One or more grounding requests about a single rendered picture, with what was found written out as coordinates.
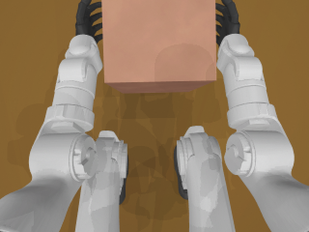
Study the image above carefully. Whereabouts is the robot right upper arm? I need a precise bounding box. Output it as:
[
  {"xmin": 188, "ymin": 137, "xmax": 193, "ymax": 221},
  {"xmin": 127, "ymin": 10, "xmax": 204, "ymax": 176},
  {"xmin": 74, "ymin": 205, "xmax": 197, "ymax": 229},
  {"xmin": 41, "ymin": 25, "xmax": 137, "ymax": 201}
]
[{"xmin": 224, "ymin": 130, "xmax": 309, "ymax": 232}]

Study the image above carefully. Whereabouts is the right robot hand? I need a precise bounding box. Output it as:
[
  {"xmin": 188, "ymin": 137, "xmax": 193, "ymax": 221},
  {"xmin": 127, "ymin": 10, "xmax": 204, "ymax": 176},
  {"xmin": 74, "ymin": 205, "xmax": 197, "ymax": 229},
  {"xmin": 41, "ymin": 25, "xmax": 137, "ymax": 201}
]
[{"xmin": 215, "ymin": 0, "xmax": 240, "ymax": 47}]

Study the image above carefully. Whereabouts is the carton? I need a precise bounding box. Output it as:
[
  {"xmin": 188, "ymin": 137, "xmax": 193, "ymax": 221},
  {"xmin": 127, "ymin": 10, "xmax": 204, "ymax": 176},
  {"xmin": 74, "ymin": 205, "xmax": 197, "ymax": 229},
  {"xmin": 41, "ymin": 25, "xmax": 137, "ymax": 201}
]
[{"xmin": 101, "ymin": 0, "xmax": 217, "ymax": 94}]

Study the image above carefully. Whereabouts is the right robot foot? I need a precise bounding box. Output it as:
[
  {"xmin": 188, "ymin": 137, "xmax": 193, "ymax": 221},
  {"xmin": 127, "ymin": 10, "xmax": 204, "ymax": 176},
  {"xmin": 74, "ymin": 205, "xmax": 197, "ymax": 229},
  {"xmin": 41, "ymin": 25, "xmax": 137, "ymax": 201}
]
[{"xmin": 174, "ymin": 145, "xmax": 188, "ymax": 200}]

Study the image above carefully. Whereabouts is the robot left upper arm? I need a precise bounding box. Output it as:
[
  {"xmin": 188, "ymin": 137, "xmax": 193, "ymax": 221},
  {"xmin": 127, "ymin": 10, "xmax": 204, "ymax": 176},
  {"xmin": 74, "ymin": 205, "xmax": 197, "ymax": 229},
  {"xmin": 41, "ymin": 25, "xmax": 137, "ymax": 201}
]
[{"xmin": 0, "ymin": 132, "xmax": 99, "ymax": 232}]

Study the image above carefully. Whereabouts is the right robot forearm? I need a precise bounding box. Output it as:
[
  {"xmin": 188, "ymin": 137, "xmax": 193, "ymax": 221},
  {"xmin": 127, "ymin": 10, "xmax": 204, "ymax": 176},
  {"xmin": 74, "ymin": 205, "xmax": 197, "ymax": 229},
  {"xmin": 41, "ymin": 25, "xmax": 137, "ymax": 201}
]
[{"xmin": 216, "ymin": 34, "xmax": 295, "ymax": 162}]

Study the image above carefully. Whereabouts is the robot right shin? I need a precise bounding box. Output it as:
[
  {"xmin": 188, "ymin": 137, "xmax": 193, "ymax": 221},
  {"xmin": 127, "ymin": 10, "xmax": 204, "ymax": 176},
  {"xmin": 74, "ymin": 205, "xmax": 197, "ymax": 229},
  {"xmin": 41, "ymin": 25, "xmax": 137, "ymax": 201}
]
[{"xmin": 181, "ymin": 126, "xmax": 222, "ymax": 189}]

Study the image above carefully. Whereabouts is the left robot forearm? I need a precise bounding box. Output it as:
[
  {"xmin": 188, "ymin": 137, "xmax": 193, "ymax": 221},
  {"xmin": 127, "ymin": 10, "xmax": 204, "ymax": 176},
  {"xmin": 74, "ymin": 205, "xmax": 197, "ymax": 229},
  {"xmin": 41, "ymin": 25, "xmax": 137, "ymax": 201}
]
[{"xmin": 29, "ymin": 34, "xmax": 103, "ymax": 172}]

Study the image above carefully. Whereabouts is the left robot hand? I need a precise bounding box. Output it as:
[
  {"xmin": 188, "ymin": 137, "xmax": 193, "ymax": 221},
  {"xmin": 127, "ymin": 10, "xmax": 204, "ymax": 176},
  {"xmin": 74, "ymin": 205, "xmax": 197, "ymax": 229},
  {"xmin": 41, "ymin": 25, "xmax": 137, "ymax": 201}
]
[{"xmin": 75, "ymin": 0, "xmax": 103, "ymax": 43}]

